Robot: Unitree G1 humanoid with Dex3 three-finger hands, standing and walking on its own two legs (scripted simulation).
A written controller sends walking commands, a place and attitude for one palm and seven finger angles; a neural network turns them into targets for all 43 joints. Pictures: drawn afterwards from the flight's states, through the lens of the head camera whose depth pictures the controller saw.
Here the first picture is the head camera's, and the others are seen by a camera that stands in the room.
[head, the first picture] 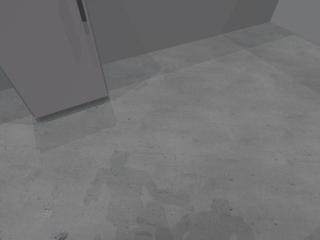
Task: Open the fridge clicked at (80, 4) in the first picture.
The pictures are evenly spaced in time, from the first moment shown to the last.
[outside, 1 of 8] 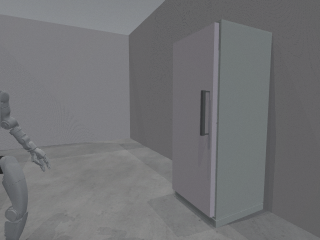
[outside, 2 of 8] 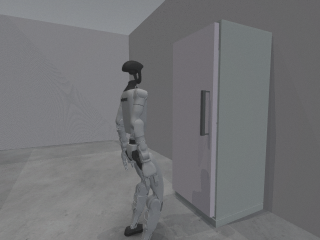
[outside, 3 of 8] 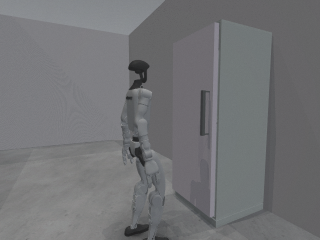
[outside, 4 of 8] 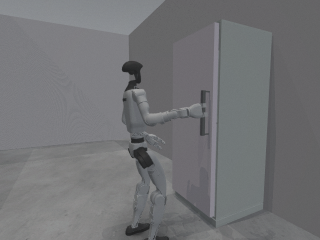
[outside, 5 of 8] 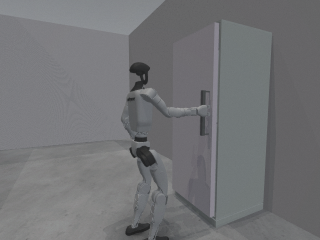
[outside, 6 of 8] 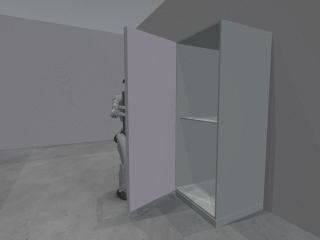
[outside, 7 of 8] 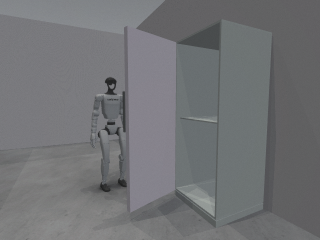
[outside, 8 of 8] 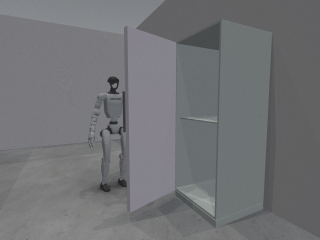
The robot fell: no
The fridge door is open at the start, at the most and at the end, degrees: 0 80 72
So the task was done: yes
